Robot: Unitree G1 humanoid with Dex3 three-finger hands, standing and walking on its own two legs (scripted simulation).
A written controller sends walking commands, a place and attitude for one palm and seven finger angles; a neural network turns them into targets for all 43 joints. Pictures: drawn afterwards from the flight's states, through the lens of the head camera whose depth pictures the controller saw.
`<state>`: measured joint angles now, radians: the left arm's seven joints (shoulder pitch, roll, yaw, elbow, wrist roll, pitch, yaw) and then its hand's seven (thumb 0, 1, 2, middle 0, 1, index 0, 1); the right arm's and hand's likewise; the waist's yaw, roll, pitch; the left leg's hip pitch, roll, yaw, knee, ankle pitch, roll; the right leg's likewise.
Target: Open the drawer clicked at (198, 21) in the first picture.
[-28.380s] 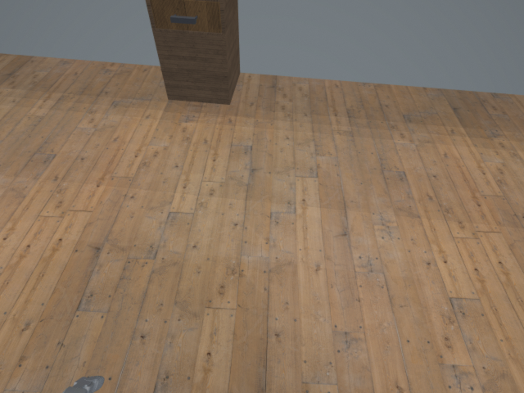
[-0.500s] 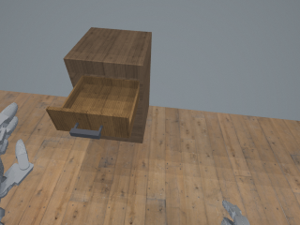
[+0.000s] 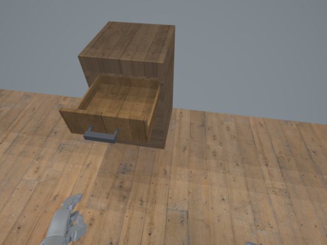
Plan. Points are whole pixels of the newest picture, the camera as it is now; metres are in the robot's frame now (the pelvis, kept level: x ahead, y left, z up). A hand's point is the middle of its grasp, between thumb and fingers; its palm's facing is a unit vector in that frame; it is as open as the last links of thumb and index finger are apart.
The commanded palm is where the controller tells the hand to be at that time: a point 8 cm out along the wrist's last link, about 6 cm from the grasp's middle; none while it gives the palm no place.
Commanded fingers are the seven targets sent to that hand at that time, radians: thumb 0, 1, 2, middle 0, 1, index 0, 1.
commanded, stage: let the arm hang, fingers relaxed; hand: left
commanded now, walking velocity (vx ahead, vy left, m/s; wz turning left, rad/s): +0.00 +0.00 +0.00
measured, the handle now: (102, 133) +0.60 +0.29 -0.20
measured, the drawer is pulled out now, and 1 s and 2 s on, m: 0.30 0.30 0.30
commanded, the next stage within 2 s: look to check the result in 0.92 s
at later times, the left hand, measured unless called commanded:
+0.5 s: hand out of the picture -0.03 +0.19 -0.15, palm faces +0.00 -0.98 -0.22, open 7.3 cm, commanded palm none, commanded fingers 0.00 0.90 0.90 -0.20 -0.30 -0.20 -0.30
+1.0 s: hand out of the picture -0.02 +0.18 -0.16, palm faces +0.01 -0.99 -0.17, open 7.4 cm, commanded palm none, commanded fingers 0.00 0.90 0.90 -0.20 -0.30 -0.20 -0.30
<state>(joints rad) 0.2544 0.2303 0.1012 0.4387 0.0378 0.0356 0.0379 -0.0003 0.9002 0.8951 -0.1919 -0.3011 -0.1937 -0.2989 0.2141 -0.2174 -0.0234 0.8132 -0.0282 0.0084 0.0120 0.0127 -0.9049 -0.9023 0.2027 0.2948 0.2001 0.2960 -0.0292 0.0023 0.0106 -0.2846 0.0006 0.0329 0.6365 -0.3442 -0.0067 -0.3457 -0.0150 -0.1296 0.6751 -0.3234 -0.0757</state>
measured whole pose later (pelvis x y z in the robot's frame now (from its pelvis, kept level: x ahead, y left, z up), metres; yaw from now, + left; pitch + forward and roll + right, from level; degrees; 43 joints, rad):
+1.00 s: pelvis +0.00 +0.02 +0.02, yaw -3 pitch -2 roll +0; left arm 0.31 0.10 0.02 1.14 0.01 0.00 0.04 0.00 0.91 0.89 -0.19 -0.30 -0.20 -0.30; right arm 0.39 -0.07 0.00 1.13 -0.02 0.01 -0.05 0.01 -0.91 -0.90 0.20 0.29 0.20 0.30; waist -0.01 0.01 0.05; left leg -0.16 0.01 0.08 0.43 -0.24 0.02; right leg -0.22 0.01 -0.08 0.43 -0.18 -0.05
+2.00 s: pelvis +0.02 +0.00 +0.02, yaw -3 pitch -2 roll +0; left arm 0.29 0.11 0.01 1.15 0.01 -0.01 0.04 0.00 0.90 0.89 -0.19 -0.30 -0.20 -0.30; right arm 0.33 -0.10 -0.01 1.14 -0.01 0.01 -0.05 0.00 -0.91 -0.90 0.20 0.29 0.20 0.30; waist -0.01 0.02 0.06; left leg -0.11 0.03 0.07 0.39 -0.25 -0.01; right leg -0.17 0.04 -0.09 0.39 -0.20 -0.07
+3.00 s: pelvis +0.03 +0.00 +0.02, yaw -3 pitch -2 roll +0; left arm 0.28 0.12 0.01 1.16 0.01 -0.01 0.04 0.00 0.91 0.89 -0.19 -0.30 -0.20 -0.30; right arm 0.33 -0.10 0.00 1.15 -0.01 0.00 -0.05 0.00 -0.91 -0.90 0.20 0.29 0.20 0.30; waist -0.01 0.02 0.06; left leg -0.09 0.03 0.07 0.37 -0.26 -0.01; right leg -0.15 0.04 -0.09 0.38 -0.21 -0.07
